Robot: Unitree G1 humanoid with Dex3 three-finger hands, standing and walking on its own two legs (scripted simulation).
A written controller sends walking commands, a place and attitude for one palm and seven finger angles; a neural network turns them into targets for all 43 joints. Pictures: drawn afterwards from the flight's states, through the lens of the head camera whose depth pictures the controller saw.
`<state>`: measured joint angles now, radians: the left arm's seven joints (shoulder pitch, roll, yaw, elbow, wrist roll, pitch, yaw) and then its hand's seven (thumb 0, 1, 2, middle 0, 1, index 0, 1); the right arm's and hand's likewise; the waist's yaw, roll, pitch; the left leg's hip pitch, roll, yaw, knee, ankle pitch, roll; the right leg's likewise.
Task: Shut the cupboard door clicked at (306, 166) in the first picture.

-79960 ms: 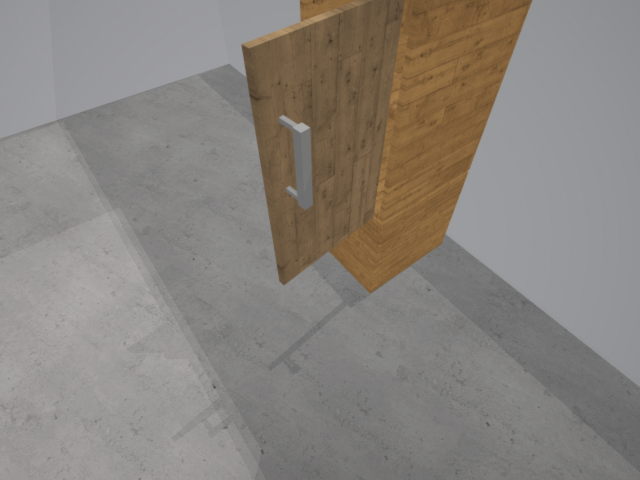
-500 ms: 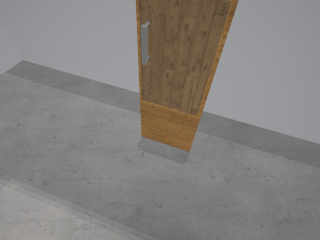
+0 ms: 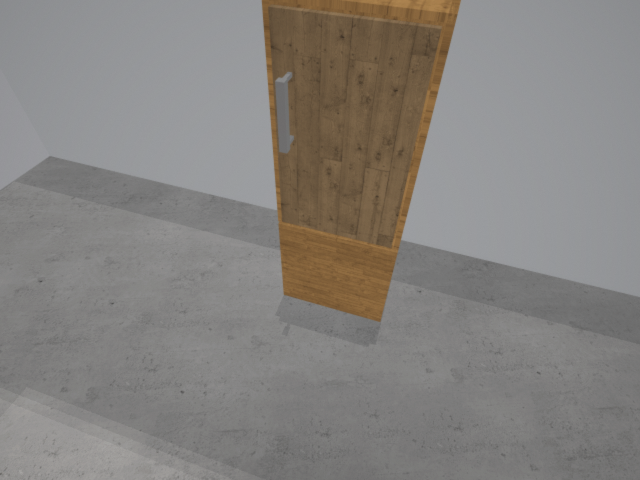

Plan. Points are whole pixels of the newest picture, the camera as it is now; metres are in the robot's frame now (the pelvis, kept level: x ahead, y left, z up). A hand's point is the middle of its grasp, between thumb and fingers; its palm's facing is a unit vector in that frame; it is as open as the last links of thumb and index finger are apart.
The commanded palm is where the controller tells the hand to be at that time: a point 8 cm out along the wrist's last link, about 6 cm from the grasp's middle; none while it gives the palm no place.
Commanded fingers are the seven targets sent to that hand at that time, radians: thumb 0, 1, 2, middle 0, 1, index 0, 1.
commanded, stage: let the arm hang, fingers relaxed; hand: left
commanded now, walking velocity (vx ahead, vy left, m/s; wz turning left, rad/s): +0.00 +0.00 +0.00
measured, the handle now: (286, 113) +0.87 +0.12 +0.03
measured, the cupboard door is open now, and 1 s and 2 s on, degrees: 0 0 0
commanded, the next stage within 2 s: look to check the result in 0.08 s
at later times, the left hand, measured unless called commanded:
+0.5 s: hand out of the picture +0.02 +0.20 -0.17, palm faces +0.00 -0.97 -0.25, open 7.4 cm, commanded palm none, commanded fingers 0.00 0.90 0.90 -0.20 -0.30 -0.20 -0.30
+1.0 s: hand out of the picture +0.08 +0.20 -0.16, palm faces +0.00 -0.97 -0.26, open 7.4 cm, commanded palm none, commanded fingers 0.00 0.90 0.90 -0.20 -0.30 -0.20 -0.30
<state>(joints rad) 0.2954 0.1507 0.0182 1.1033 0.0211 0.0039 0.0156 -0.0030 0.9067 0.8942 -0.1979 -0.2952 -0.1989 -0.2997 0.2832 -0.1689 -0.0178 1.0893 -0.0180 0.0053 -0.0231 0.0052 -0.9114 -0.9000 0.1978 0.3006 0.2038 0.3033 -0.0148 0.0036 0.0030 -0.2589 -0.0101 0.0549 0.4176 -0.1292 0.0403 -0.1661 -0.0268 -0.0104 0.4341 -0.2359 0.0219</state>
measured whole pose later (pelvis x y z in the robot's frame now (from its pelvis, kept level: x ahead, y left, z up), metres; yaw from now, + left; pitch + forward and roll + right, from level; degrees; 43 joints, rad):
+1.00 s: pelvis +0.04 -0.01 +0.01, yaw +0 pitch -2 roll +0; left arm 0.19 0.25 0.02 1.12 0.01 -0.01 0.00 0.00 0.90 0.89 -0.20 -0.30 -0.20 -0.30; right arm 0.15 -0.27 -0.01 1.11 -0.01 -0.01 -0.02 0.00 -0.91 -0.90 0.20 0.30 0.20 0.30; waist -0.01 0.00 0.05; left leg -0.17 0.00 0.05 0.35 -0.15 0.02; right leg -0.06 -0.02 -0.02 0.33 -0.24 0.01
